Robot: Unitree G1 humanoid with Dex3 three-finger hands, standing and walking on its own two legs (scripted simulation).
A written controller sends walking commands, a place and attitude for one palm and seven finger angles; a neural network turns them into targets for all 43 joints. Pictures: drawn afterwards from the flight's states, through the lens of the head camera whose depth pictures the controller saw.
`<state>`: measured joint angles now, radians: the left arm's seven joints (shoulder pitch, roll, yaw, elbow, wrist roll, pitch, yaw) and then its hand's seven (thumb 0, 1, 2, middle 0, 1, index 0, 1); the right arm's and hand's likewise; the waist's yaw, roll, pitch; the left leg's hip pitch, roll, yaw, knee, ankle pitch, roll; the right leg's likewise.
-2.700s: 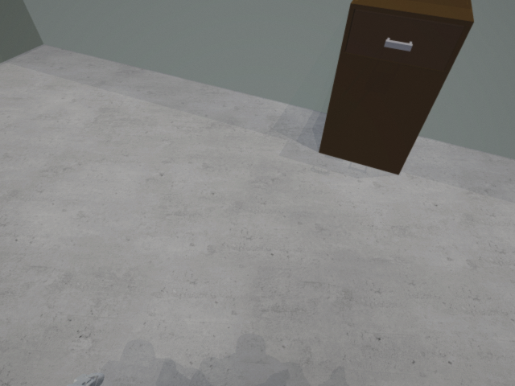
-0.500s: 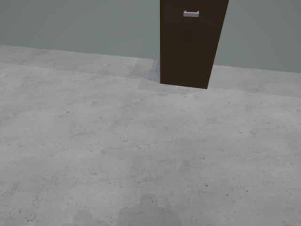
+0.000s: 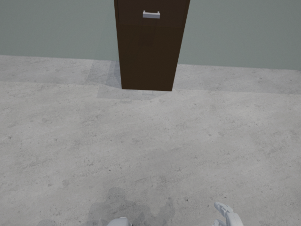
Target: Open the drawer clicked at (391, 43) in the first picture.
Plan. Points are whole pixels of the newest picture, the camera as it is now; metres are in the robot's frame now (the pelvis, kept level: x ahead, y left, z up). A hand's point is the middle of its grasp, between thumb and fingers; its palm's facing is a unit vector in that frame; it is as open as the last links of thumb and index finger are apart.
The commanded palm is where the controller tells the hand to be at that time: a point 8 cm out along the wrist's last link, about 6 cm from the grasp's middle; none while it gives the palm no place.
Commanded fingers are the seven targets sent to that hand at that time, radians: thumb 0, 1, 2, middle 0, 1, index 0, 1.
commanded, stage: walk to a spot facing it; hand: left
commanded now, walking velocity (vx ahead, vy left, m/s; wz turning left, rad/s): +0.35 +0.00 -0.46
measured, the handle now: (151, 13) +1.31 +0.15 -0.04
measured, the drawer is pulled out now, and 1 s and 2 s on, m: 0.00 0.00 0.00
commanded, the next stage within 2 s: turn to face it in 1.38 s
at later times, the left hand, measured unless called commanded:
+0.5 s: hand (114, 158) +0.35 +0.17 -0.15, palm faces -0.30 -0.95 -0.11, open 7.4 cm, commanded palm none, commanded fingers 0.00 0.90 0.90 -0.20 -0.30 -0.20 -0.30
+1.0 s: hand (128, 123) +0.50 +0.15 -0.15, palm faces -0.39 -0.89 -0.25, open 7.3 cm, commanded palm none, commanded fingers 0.00 0.90 0.90 -0.20 -0.30 -0.20 -0.30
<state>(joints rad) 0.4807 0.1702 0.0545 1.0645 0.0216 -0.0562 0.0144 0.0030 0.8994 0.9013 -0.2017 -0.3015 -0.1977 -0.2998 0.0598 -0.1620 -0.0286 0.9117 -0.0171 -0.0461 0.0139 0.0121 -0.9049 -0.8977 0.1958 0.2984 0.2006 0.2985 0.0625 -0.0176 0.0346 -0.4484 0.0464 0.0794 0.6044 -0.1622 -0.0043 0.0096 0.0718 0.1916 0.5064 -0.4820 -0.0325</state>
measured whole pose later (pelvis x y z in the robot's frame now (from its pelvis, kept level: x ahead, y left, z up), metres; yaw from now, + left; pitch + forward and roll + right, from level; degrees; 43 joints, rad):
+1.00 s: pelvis +0.42 -0.03 +0.02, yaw -29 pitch +1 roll +0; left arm 0.34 0.20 0.07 1.05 0.02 -0.07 0.00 0.00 0.91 0.90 -0.20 -0.30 -0.19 -0.30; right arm 0.12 -0.23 -0.06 0.93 -0.03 -0.03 0.00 0.02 -0.94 -0.90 0.19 0.30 0.20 0.30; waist 0.02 0.03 0.04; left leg -0.59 0.16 0.06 0.79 -0.17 -0.07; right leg -0.08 0.06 -0.02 0.43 -0.36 -0.07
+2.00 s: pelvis +0.55 -0.10 +0.00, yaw -35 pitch +0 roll -1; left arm 0.16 0.17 0.07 0.96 0.01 0.04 0.02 0.00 0.90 0.90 -0.20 -0.30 -0.20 -0.30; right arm 0.26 -0.15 -0.05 0.98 -0.03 0.04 0.00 0.01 -0.91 -0.90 0.20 0.30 0.20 0.30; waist -0.03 -0.04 0.06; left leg -0.33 0.05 0.13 0.67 -0.36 0.03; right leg -0.38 -0.11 -0.24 0.80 -0.45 0.03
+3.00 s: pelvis +0.49 -0.10 +0.01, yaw -2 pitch +1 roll +0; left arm 0.26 0.27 0.07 0.98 0.01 0.07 0.02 0.01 0.90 0.90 -0.20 -0.30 -0.19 -0.30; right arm 0.11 -0.21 -0.04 0.91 -0.02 0.03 0.01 0.01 -0.91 -0.90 0.20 0.30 0.20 0.30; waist 0.03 -0.05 0.09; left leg -0.24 0.01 0.08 0.57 -0.35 0.03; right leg -0.41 -0.13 -0.12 0.99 -0.52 0.08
